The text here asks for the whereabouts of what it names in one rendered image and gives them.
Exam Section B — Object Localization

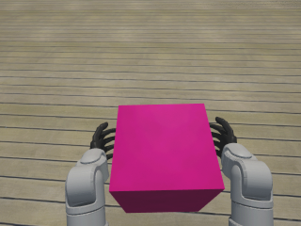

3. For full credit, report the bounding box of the right robot forearm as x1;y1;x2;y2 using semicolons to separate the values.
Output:
221;143;274;226

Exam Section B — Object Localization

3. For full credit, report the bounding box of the carton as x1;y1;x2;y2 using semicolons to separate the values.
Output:
109;104;225;214

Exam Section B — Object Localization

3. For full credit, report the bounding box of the robot right hand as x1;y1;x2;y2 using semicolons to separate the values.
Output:
209;117;237;159

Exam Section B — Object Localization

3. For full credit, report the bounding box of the left robot forearm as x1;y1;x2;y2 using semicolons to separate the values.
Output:
65;148;109;226

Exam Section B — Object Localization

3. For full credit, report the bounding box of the robot left hand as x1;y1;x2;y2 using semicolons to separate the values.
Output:
89;122;117;160

